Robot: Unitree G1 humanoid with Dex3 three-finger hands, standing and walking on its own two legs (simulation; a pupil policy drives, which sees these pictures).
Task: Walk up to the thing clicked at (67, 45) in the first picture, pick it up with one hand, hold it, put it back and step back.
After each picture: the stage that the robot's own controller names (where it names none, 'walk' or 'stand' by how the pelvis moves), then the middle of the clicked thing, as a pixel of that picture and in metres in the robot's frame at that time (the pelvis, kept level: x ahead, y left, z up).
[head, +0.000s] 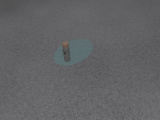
stand; (66, 51) +1.24 +0.17 -0.66
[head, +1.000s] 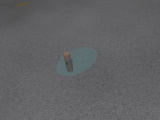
walk; (68, 62) +1.14 +0.22 -0.65
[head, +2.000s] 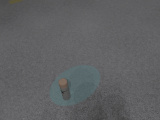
walk; (64, 89) +0.71 +0.22 -0.64
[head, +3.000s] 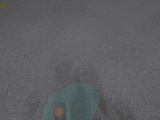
stand; (60, 118) +0.47 +0.17 -0.63
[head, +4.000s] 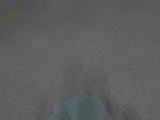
stand; out of the picture +0.43 +0.16 -0.65
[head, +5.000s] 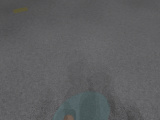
stand; out of the picture +0.44 +0.12 -0.65
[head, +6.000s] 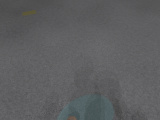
stand; out of the picture +0.45 +0.11 -0.65
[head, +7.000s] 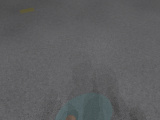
stand; out of the picture +0.45 +0.11 -0.66
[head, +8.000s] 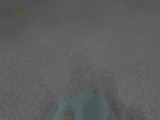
stand; out of the picture +0.46 +0.14 -0.66
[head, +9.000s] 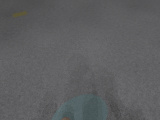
stand; out of the picture +0.45 +0.14 -0.66
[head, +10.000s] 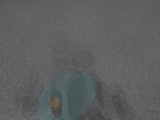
go down; (56, 108) +0.47 +0.16 -0.61
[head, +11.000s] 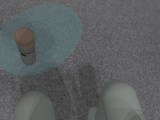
go down; (27, 49) +0.54 +0.18 -0.25
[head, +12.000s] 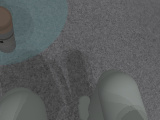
close in; (3, 34) +0.53 +0.19 -0.21
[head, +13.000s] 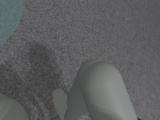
close; out of the picture +0.53 +0.23 -0.17
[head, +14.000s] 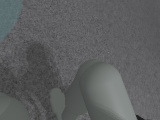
lift; out of the picture +0.51 +0.23 -0.17
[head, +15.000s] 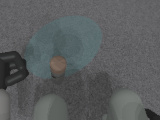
lift; (58, 72) +0.46 +0.11 -0.30
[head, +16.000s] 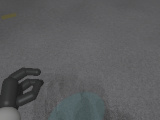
close; out of the picture +0.37 +0.10 -0.61
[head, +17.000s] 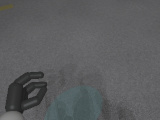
hold; out of the picture +0.38 +0.12 -0.62
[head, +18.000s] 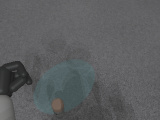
crouch; (58, 109) +0.41 +0.11 -0.53
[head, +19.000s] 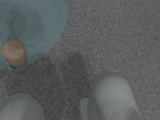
lower; (17, 60) +0.46 +0.14 -0.23
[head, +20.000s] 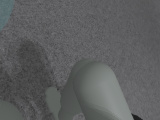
lower; out of the picture +0.45 +0.19 -0.18
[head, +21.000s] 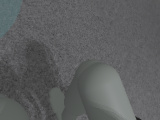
lower; out of the picture +0.45 +0.19 -0.18
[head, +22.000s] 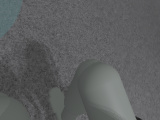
lower; out of the picture +0.45 +0.19 -0.18
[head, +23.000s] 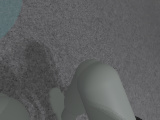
lower; out of the picture +0.45 +0.18 -0.18
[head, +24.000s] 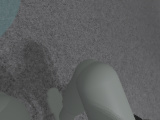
open; out of the picture +0.45 +0.19 -0.18
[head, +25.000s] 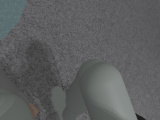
stand; (6, 91) +0.32 +0.09 -0.27
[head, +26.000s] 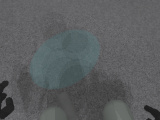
walk; (70, 114) +0.29 +0.05 -0.49
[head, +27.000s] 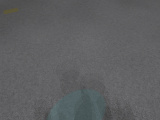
stand; out of the picture +0.22 +0.05 -0.69
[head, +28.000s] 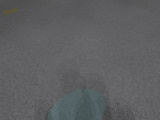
stand; out of the picture +0.22 +0.05 -0.69
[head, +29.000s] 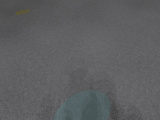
stand; out of the picture +0.23 +0.04 -0.74
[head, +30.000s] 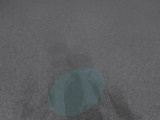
walk; out of the picture +0.27 +0.00 -0.72
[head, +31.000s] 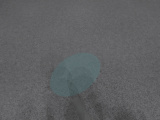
walk; (82, 112) +0.45 +0.02 -0.71
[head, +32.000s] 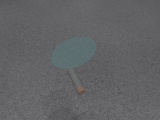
walk; (76, 80) +0.77 +0.05 -0.72
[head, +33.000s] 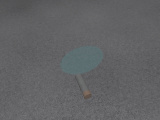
stand; (82, 85) +0.85 +0.01 -0.74
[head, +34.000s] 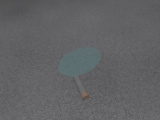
stand; (80, 86) +0.85 +0.04 -0.75
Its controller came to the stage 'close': yes
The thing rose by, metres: 0.00
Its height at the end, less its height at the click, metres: -0.09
